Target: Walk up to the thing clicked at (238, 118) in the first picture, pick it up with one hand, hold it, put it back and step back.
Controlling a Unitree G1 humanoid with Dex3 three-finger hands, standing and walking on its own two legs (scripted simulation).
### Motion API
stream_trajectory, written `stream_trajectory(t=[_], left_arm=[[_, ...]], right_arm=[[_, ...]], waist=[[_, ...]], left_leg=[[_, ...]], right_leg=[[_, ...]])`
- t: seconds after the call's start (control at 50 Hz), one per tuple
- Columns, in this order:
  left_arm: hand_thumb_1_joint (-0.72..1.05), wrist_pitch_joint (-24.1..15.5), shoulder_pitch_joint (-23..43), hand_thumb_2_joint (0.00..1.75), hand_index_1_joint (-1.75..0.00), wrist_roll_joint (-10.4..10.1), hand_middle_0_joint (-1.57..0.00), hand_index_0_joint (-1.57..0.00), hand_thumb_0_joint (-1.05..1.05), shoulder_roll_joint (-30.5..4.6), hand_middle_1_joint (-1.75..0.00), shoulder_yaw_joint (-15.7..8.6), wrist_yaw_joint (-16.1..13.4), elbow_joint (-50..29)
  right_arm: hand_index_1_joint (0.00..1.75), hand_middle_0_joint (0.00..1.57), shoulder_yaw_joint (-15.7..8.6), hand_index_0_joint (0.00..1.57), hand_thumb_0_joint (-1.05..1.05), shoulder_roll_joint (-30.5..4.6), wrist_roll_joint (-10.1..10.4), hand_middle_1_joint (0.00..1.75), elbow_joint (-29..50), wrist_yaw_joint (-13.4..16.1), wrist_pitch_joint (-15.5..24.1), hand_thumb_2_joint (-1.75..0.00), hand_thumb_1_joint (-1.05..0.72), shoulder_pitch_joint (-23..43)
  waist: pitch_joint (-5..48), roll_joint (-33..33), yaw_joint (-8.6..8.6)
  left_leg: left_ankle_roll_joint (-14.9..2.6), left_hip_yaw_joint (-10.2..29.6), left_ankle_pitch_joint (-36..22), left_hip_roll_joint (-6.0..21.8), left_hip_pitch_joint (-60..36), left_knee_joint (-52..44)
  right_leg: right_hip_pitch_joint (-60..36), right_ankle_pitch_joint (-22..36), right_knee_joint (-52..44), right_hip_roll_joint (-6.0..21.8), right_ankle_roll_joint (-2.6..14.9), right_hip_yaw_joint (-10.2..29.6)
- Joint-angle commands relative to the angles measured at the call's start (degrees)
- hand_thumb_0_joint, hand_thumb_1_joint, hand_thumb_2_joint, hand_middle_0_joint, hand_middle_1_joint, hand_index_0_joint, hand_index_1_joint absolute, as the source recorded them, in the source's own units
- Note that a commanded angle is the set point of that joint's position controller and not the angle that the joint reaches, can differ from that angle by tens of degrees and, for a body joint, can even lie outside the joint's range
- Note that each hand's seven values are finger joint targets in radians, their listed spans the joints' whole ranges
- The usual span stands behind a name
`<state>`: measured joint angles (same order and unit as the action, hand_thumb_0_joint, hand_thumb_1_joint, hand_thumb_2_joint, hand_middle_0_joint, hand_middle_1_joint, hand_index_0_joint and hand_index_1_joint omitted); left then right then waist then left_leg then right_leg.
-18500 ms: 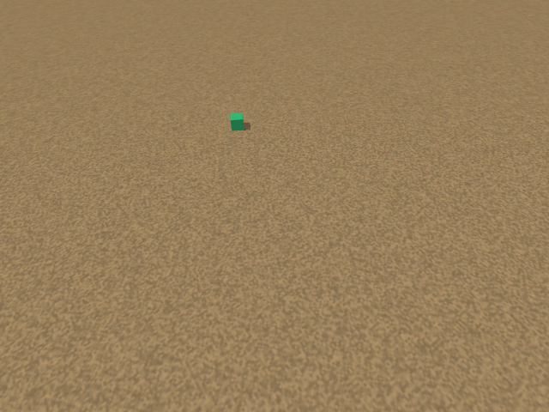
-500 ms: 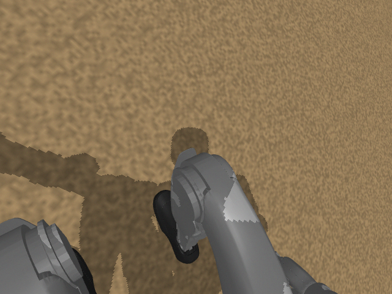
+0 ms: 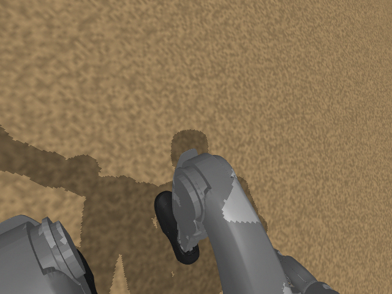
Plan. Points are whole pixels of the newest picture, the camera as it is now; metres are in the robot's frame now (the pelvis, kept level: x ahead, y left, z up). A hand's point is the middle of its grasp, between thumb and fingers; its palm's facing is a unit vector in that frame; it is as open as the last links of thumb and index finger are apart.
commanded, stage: settle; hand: left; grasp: from above
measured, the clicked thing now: out of the picture +0.49 +0.35 -0.27
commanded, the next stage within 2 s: lift in 0.78 s
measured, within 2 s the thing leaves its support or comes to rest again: leaves its support in 0.14 s
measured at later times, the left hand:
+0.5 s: hand out of the picture +0.48 +0.37 -0.15, palm faces -0.43 -0.08 -0.90, open 10.4 cm
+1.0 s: hand out of the picture +0.48 +0.36 -0.09, palm faces -0.45 -0.09 -0.89, open 10.4 cm
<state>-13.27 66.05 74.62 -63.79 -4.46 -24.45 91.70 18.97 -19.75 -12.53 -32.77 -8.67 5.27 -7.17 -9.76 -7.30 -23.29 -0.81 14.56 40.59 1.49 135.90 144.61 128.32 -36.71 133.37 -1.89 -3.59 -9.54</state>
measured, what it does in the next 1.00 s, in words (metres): stands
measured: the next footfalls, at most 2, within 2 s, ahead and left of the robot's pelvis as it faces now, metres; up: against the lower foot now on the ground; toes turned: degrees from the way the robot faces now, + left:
none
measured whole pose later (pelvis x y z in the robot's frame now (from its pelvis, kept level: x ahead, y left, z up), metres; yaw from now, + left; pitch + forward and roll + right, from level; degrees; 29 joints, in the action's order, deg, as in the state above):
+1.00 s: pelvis -0.01 -0.01 +0.03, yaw +6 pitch +34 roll -11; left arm -10.3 63.3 69.4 -51.8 -1.3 -5.0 72.8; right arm 9.2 -18.1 -6.1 -32.8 -5.3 -4.2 -12.3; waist 0.3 0.5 -17.5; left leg -1.0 8.8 35.8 0.2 134.2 134.7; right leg 127.9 -35.1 127.9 0.8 -2.4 -5.4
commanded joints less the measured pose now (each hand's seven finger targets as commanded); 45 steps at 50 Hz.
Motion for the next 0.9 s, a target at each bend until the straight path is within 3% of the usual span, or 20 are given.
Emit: stream_trajectory(t=[0.0,0.16,0.2,0.22,0.24,0.26,0.28,0.3,0.32,0.34,0.36,0.4,0.44,0.46,0.5,0.52,0.62,0.74,0.8,0.88], left_arm=[[0.65,0.72,13.69,0.80,-0.66,-0.75,-1.04,-1.04,0.00,-14.15,-0.66,-2.35,-0.87,-9.59],[0.67,0.58,15.46,0.81,-0.62,-0.28,-1.09,-1.06,0.00,-13.61,-0.59,-4.61,1.54,-20.01],[0.66,0.76,13.21,0.80,-0.61,-0.75,-1.08,-1.06,0.00,-13.30,-0.59,-5.60,2.66,-20.44],[0.66,0.83,13.73,0.80,-0.62,-1.12,-1.08,-1.06,0.00,-11.20,-0.59,-4.26,3.48,-22.42],[0.67,0.84,14.63,0.80,-0.62,-1.55,-1.08,-1.06,0.00,-9.94,-0.59,-3.92,4.27,-24.48],[0.68,1.11,13.07,0.78,-0.62,-1.79,-1.07,-1.06,0.00,-9.60,-0.60,-4.23,4.86,-24.08],[0.67,1.44,12.62,0.77,-0.60,-2.38,-1.07,-1.06,0.00,-7.65,-0.58,-2.92,5.82,-23.33],[0.67,1.90,11.01,0.77,-0.61,-2.06,-1.06,-1.05,0.00,-9.41,-0.59,-4.23,6.51,-23.29],[0.68,2.17,11.91,0.79,-0.61,-2.55,-1.07,-1.06,0.00,-6.71,-0.60,-2.74,7.33,-24.12],[0.69,2.55,11.39,0.80,-0.61,-2.63,-1.08,-1.07,0.00,-7.10,-0.60,-2.90,8.07,-24.66],[0.71,2.64,12.79,0.81,-0.62,-3.12,-1.09,-1.08,0.00,-4.26,-0.60,-1.13,8.92,-25.93],[0.70,3.43,10.90,0.77,-0.61,-3.48,-1.07,-1.07,0.00,-4.28,-0.61,-1.04,10.26,-25.01],[0.70,3.16,14.77,0.75,-0.59,-4.54,-1.07,-1.07,0.00,-2.45,-0.58,0.37,11.61,-29.99],[0.70,3.69,11.53,0.75,-0.60,-4.49,-1.07,-1.07,0.00,-2.45,-0.59,0.22,12.38,-25.72],[0.69,3.19,14.24,0.73,-0.59,-4.98,-1.06,-1.06,0.00,-3.54,-0.59,-0.09,13.17,-29.83],[0.71,3.35,13.69,0.73,-0.59,-4.92,-1.07,-1.07,0.00,-2.36,-0.59,0.42,13.72,-27.67],[0.71,3.02,15.11,0.77,-0.60,-4.68,-1.09,-1.09,0.00,-3.61,-0.59,-0.25,14.65,-28.57],[0.70,2.70,18.43,0.80,-0.61,-4.44,-1.09,-1.08,0.00,-3.73,-0.59,0.08,15.34,-28.79],[0.68,2.49,18.62,0.78,-0.60,-4.81,-1.07,-1.06,0.00,-2.80,-0.58,0.76,15.76,-27.85],[0.58,2.62,18.08,0.67,-0.57,-5.11,-1.00,-1.00,0.00,-2.49,-0.57,0.84,16.51,-27.95]], right_arm=[[0.30,0.20,-6.42,0.20,0.00,-19.46,0.19,0.30,-0.89,0.98,-0.93,-0.90,-0.91,-11.73],[0.30,0.20,-9.18,0.20,0.00,-19.67,0.65,0.30,-0.07,0.72,-1.89,-0.90,-0.90,-13.08],[0.30,0.20,-9.95,0.20,0.00,-18.90,1.06,0.30,-0.14,0.59,-2.10,-0.90,-0.90,-13.59],[0.30,0.20,-10.73,0.20,0.00,-18.98,1.43,0.30,0.25,0.55,-2.17,-0.90,-0.91,-13.76],[0.30,0.20,-11.27,0.20,0.00,-18.87,1.60,0.30,-0.20,0.44,-2.26,-0.90,-0.90,-14.28],[0.30,0.20,-11.95,0.20,0.00,-18.89,1.70,0.30,-0.70,0.47,-2.57,-0.90,-0.90,-14.89],[0.30,0.20,-12.06,0.20,0.00,-18.70,2.05,0.30,-0.14,0.32,-2.67,-0.90,-0.90,-14.51],[0.30,0.20,-12.38,0.20,0.00,-18.15,2.25,0.30,-0.98,0.19,-3.13,-0.90,-0.90,-15.58],[0.30,0.20,-12.89,0.20,0.00,-18.10,2.62,0.30,-0.19,0.34,-3.67,-0.90,-0.90,-15.32],[0.30,0.20,-13.24,0.20,0.00,-17.64,2.90,0.30,-0.46,0.39,-4.14,-0.90,-0.90,-15.33],[0.30,0.20,-13.40,0.20,0.00,-17.20,3.07,0.30,-0.30,0.44,-4.44,-0.90,-0.90,-15.28],[0.30,0.20,-13.75,0.20,0.00,-16.66,3.76,0.30,-0.51,0.49,-5.15,-0.90,-0.90,-15.50],[0.30,0.20,-14.01,0.20,0.00,-16.27,4.18,0.30,0.55,0.84,-5.79,-0.90,-0.90,-15.82],[0.30,0.20,-14.34,0.20,0.00,-15.98,4.51,0.30,-0.44,0.94,-6.17,-0.90,-0.90,-16.19],[0.30,0.20,-14.54,0.20,0.00,-16.18,4.87,0.30,0.34,1.39,-6.82,-0.90,-0.90,-16.07],[0.30,0.20,-14.76,0.20,0.00,-16.39,4.95,0.30,0.32,1.58,-6.97,-0.90,-0.90,-16.52],[0.30,0.20,-14.88,0.20,0.00,-15.04,5.35,0.30,1.12,2.24,-8.02,-0.90,-0.90,-16.00],[0.30,0.20,-14.38,0.20,0.00,-14.46,5.53,0.30,1.04,3.02,-8.90,-0.90,-0.90,-15.93],[0.30,0.20,-14.23,0.20,0.00,-14.35,5.55,0.30,0.86,3.54,-9.12,-0.90,-0.90,-15.88],[0.30,0.20,-14.72,0.20,0.00,-14.47,5.90,0.30,0.94,4.31,-9.29,-0.91,-0.91,-16.00]], waist=[[39.61,34.62,-1.66],[43.90,39.37,-0.66],[44.24,37.45,-0.07],[45.49,37.49,0.26],[46.27,38.95,-0.18],[46.59,39.16,0.60],[44.92,38.19,0.61],[45.75,37.52,1.39],[45.84,36.87,1.37],[46.55,36.27,2.11],[46.57,36.20,1.52],[45.97,32.92,2.45],[46.91,31.68,2.21],[46.41,31.08,2.45],[47.50,31.21,3.09],[46.05,29.98,2.42],[48.95,30.26,3.75],[49.05,30.64,3.27],[47.69,28.91,2.74],[49.11,30.09,3.85]], left_leg=[[1.14,-4.58,-17.26,1.69,-33.21,-14.71],[1.60,-5.77,-19.21,1.08,-36.10,-15.11],[1.14,-6.31,-18.37,0.87,-34.84,-15.22],[1.10,-6.50,-18.14,0.74,-35.79,-15.39],[1.38,-6.21,-19.54,0.85,-37.17,-16.04],[1.43,-6.21,-19.99,0.80,-38.08,-16.24],[1.43,-5.88,-18.68,0.47,-36.60,-16.86],[1.12,-6.21,-18.20,0.65,-36.71,-17.39],[1.23,-6.18,-17.16,0.37,-35.67,-17.91],[0.96,-6.49,-16.49,0.39,-35.63,-17.99],[0.88,-6.84,-16.41,0.22,-35.06,-18.01],[0.38,-7.48,-16.13,-0.04,-33.13,-18.42],[0.32,-8.11,-17.01,-0.52,-32.21,-18.89],[0.21,-8.16,-16.49,-0.35,-32.99,-19.48],[0.39,-8.14,-16.94,-0.73,-33.28,-20.02],[0.38,-7.82,-16.30,-0.96,-32.54,-19.97],[0.23,-9.19,-15.73,-1.29,-34.08,-20.92],[-0.01,-9.63,-13.27,-1.62,-32.80,-22.40],[-0.21,-9.54,-10.17,-1.58,-31.74,-23.20],[-0.01,-9.24,-9.82,-1.72,-33.63,-24.42]], right_leg=[[-19.10,15.12,-10.72,-1.97,5.58,-5.59],[-19.20,15.55,-11.01,-1.67,6.47,-4.95],[-19.79,15.04,-11.58,-1.64,6.34,-4.51],[-19.04,14.73,-11.97,-1.52,6.44,-4.24],[-18.97,15.78,-11.84,-1.29,6.37,-4.29],[-17.84,15.60,-11.92,-1.20,6.34,-4.36],[-16.50,14.41,-11.87,-1.07,6.62,-4.34],[-17.21,14.16,-12.09,-1.13,6.31,-3.97],[-16.10,13.40,-12.12,-0.99,6.53,-4.04],[-15.87,12.79,-12.40,-1.01,6.48,-3.67],[-16.19,13.10,-12.66,-0.93,6.46,-3.51],[-17.51,13.34,-13.38,-0.96,6.29,-2.89],[-18.84,14.70,-14.21,-0.71,6.31,-2.68],[-18.95,14.06,-14.26,-0.80,6.19,-2.42],[-19.14,14.19,-14.66,-0.48,6.42,-2.30],[-18.07,13.50,-14.74,-0.43,6.62,-2.33],[-20.04,12.68,-15.75,-0.30,6.53,-1.14],[-19.75,10.49,-16.80,-0.31,6.59,-0.78],[-18.89,7.87,-17.60,-0.26,6.63,-0.76],[-17.68,7.72,-17.69,-0.04,6.72,-0.71]])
